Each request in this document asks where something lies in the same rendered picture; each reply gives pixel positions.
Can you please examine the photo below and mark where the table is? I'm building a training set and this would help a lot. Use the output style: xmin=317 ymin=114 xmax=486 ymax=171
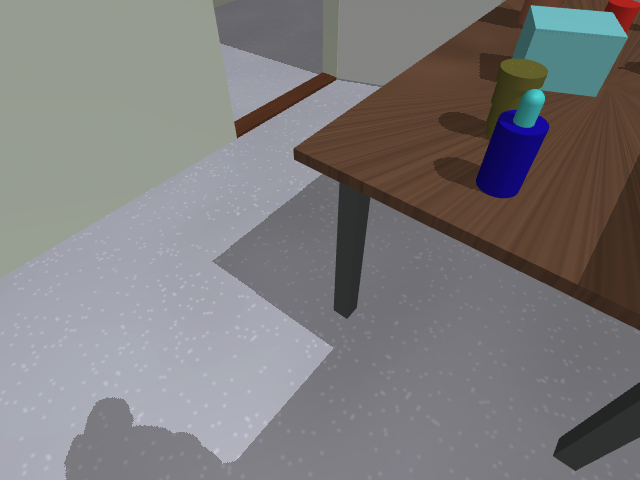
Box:
xmin=293 ymin=0 xmax=640 ymax=471

